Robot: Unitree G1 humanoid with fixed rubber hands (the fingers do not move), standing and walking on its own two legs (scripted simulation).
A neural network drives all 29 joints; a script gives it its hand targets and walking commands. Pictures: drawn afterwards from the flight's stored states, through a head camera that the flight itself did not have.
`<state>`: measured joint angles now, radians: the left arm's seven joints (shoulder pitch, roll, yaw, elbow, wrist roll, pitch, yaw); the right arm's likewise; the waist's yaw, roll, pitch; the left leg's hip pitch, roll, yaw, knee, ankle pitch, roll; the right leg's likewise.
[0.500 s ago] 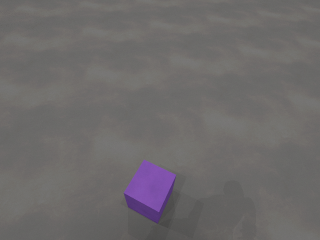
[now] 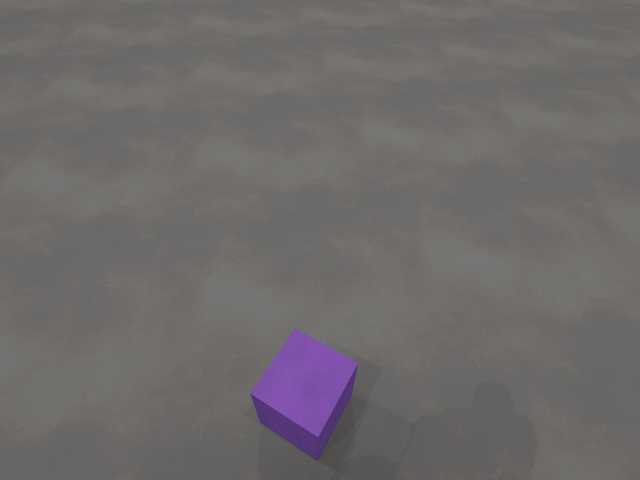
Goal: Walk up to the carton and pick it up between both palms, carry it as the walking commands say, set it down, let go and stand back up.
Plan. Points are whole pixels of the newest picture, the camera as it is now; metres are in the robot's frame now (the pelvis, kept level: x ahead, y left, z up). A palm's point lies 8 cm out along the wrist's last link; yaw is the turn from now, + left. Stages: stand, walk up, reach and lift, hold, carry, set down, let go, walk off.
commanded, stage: walk up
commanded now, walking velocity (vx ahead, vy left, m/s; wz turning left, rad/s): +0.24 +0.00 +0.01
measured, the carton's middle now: (306, 394) +0.44 +0.04 -0.65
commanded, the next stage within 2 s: none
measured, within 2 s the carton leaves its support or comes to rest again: neither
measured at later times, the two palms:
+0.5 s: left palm out of the picture +0.07 +0.28 -0.15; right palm out of the picture +0.03 -0.17 -0.13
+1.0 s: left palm out of the picture +0.01 +0.16 -0.12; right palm out of the picture +0.03 -0.28 -0.15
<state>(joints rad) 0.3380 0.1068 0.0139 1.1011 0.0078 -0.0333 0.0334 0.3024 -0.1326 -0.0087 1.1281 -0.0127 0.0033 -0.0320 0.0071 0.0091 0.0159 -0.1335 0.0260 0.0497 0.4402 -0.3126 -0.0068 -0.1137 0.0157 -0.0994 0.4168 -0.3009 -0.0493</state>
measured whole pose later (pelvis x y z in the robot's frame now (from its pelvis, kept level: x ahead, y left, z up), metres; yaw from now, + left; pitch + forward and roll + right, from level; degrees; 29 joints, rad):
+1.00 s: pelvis +0.03 -0.05 +0.01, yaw +1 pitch +1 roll +3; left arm 0.35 0.10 -0.01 1.06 -0.01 -0.02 0.04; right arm 0.28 -0.20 -0.07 1.11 -0.01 0.06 -0.02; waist 0.01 0.03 0.02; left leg -0.29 0.03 -0.02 0.74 -0.36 -0.01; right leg -0.17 0.01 -0.11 0.31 -0.16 -0.08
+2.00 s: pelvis +0.05 +0.02 +0.01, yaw +0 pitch -1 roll -1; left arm 0.31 0.09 0.01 1.16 0.02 -0.01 0.04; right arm 0.35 -0.08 0.02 1.18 -0.01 -0.04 -0.05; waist 0.00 0.00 0.04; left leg -0.06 -0.05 0.03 0.33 -0.26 0.06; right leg -0.14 -0.02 -0.08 0.36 -0.20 0.00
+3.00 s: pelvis +0.08 +0.25 +0.01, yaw -23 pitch +4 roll -3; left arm 0.03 0.24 0.09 0.92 0.02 0.08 -0.04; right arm 0.38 -0.16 -0.03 0.93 -0.02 -0.06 -0.05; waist -0.06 -0.02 0.00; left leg -0.24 0.13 0.21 0.44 -0.26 0.01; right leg -0.48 0.05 0.02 1.04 -0.43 0.05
